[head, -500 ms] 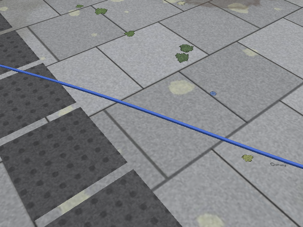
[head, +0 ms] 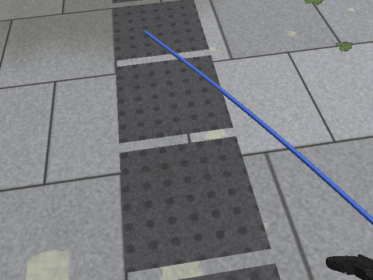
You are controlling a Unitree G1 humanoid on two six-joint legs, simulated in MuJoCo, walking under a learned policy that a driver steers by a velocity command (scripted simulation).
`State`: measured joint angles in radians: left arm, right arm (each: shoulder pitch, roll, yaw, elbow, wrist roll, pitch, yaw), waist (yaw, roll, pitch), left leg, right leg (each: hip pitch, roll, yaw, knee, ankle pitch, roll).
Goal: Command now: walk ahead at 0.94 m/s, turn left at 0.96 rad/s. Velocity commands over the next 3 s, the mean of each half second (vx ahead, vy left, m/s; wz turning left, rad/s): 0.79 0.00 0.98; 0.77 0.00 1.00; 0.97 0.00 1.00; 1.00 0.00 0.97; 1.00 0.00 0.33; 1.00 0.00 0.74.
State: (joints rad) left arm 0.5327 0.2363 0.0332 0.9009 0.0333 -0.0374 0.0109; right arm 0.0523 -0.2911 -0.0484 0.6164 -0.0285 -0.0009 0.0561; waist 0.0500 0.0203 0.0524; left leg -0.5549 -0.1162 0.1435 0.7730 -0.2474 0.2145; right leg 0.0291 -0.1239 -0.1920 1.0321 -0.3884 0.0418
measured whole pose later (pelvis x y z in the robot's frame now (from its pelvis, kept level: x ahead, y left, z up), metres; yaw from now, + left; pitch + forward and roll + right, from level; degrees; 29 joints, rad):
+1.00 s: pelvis +0.70 +0.28 +0.02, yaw +56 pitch +0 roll +0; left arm 0.27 0.28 0.03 0.71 0.04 -0.04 -0.02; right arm 0.26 -0.32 -0.06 0.71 -0.02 0.01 0.02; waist 0.02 -0.01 0.06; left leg -0.37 -0.15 0.04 0.68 -0.30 0.16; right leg -0.34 -0.12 0.00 1.32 -0.39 0.05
